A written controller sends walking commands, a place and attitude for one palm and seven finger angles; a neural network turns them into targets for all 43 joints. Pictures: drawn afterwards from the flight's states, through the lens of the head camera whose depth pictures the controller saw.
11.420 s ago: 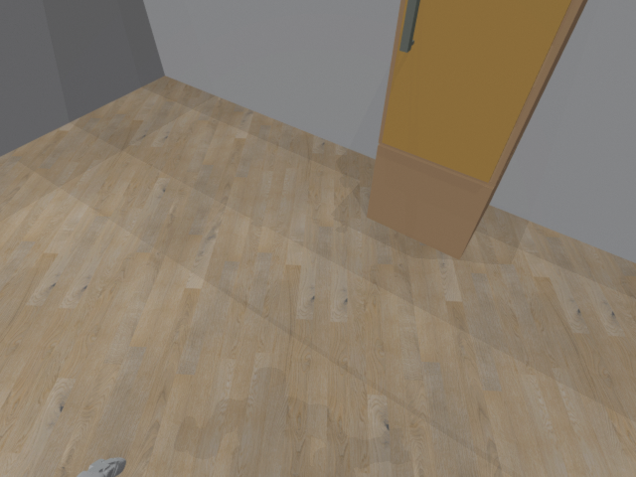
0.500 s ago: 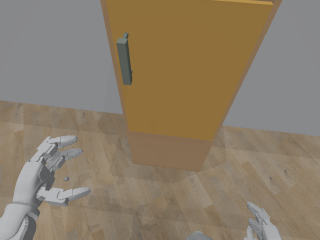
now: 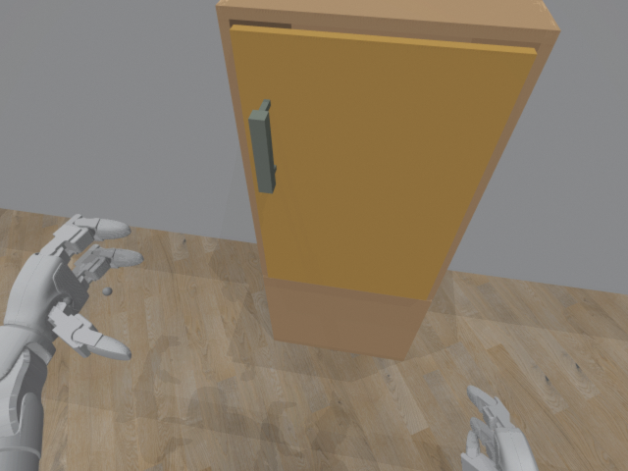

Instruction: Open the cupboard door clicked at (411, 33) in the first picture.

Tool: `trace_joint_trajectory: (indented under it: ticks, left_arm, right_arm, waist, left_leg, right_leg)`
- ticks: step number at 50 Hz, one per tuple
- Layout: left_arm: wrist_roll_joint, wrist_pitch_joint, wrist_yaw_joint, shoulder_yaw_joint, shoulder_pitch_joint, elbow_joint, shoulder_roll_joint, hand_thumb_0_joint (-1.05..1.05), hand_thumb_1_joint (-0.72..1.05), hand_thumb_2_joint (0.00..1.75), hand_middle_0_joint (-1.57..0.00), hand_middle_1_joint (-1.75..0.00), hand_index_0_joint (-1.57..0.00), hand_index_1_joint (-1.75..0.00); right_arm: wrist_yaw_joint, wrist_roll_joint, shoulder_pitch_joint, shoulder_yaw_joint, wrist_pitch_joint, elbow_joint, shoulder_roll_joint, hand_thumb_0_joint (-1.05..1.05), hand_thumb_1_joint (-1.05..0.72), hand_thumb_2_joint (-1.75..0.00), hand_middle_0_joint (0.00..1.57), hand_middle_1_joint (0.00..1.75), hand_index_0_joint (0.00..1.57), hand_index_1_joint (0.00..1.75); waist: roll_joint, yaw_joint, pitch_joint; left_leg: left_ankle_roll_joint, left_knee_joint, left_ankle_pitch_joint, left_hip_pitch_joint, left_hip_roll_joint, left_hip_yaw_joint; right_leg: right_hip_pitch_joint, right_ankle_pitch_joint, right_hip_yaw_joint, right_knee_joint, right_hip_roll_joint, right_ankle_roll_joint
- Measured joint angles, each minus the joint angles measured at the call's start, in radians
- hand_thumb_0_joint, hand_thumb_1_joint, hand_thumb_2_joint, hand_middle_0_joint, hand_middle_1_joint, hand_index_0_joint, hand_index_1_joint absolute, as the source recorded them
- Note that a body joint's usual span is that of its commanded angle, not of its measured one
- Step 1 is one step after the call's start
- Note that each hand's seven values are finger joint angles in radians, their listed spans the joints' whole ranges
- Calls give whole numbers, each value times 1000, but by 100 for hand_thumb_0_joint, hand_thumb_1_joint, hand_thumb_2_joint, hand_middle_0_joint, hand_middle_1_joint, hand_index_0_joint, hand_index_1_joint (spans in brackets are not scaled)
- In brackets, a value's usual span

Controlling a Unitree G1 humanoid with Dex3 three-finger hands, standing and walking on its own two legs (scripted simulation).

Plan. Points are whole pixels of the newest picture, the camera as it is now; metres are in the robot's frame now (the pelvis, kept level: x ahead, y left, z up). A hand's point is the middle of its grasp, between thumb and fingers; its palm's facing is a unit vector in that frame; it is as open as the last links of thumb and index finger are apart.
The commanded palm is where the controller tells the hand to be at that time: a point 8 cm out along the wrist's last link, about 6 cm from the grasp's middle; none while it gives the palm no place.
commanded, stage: raise the hand with hooked fingers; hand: left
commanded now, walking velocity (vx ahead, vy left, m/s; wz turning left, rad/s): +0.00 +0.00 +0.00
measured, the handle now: (266, 147) +0.57 +0.13 +0.10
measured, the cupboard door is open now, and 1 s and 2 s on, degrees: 0 0 0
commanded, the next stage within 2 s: move the hooked fingers beside the handle in 0.62 s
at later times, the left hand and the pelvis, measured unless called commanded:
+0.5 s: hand (118, 274) +0.30 +0.26 +0.11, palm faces -0.01 -1.00 -0.05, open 14.0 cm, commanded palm +0.26 +0.30 +0.12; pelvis +0.00 -0.01 +0.01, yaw -1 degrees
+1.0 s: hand (139, 253) +0.33 +0.24 +0.11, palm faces -0.05 -1.00 -0.03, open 14.0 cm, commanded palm +0.30 +0.29 +0.12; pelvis -0.01 -0.02 +0.00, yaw +0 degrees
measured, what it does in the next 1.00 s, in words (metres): stands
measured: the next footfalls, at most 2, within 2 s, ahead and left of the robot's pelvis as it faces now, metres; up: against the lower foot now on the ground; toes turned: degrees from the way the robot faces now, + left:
none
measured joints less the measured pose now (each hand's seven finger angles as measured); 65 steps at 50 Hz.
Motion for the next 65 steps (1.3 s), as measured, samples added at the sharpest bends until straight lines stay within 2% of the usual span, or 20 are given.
trace_joint_trajectory:
  ticks: [11, 22, 38, 45, 56, 65]
  left_arm:
    - [-12, 25, -54, 55, -113, 129, 59, -1, -50, 31, -30, -120, -30, -119]
    - [0, 6, -34, 55, -76, 106, 20, -1, -50, 30, -30, -120, -30, -120]
    - [1, 7, -46, 44, -99, 138, 25, -1, -50, 30, -30, -120, -30, -120]
    - [18, -5, -32, 11, -191, 208, 21, -1, -50, 30, -30, -120, -30, -120]
    - [47, -22, -20, 16, -324, 350, 50, -1, -50, 30, -30, -120, -30, -120]
    - [63, -42, 0, -3, -394, 400, 47, -1, -50, 30, -30, -120, -30, -120]
  right_arm:
    - [-7, 10, 30, -16, 26, 15, -33, 1, -90, -89, 20, 30, 20, 30]
    - [-6, 7, 31, -33, 22, 2, -41, 1, -90, -89, 20, 30, 20, 30]
    - [-15, 11, 8, -13, 14, 3, -23, 1, -90, -89, 20, 30, 20, 30]
    - [-29, 12, 6, -13, 14, 18, -29, 1, -90, -89, 20, 30, 20, 30]
    - [-15, 5, 27, -15, 42, 13, -34, 1, -90, -89, 20, 30, 20, 30]
    - [-4, 4, 74, -29, 71, 25, -43, 1, -90, -89, 20, 30, 20, 30]
  waist:
    - [-5, -16, 9]
    - [-11, -21, 18]
    - [-4, -10, 21]
    - [-7, -7, 28]
    - [-19, -45, 15]
    - [-19, -56, 9]
  left_leg:
    - [-7, -56, 29, 34, 2, 9]
    - [-14, -70, 38, 43, 8, 20]
    - [-18, -67, 44, 40, 8, 12]
    - [-17, -55, 44, 24, 3, 3]
    - [-14, -45, 42, -18, 3, 20]
    - [-11, -38, 39, -49, 0, 24]
  right_leg:
    - [22, 20, 8, -38, 8, -9]
    - [22, 27, 18, -42, 16, -17]
    - [22, 29, 12, -41, 15, -22]
    - [13, 29, 4, -34, 9, -21]
    - [-39, 30, 22, -18, 9, -20]
    - [-71, 32, 27, -14, 7, -16]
